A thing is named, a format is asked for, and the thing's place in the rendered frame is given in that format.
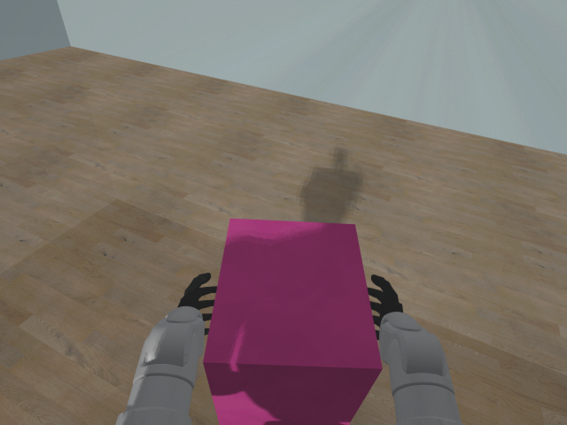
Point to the robot right forearm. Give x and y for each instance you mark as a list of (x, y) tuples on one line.
[(421, 383)]

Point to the left robot hand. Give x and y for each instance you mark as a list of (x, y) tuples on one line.
[(193, 293)]

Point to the carton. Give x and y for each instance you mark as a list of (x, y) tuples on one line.
[(292, 339)]

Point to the robot left forearm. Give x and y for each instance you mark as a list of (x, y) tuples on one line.
[(166, 371)]

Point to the right robot hand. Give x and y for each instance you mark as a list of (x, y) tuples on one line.
[(388, 298)]

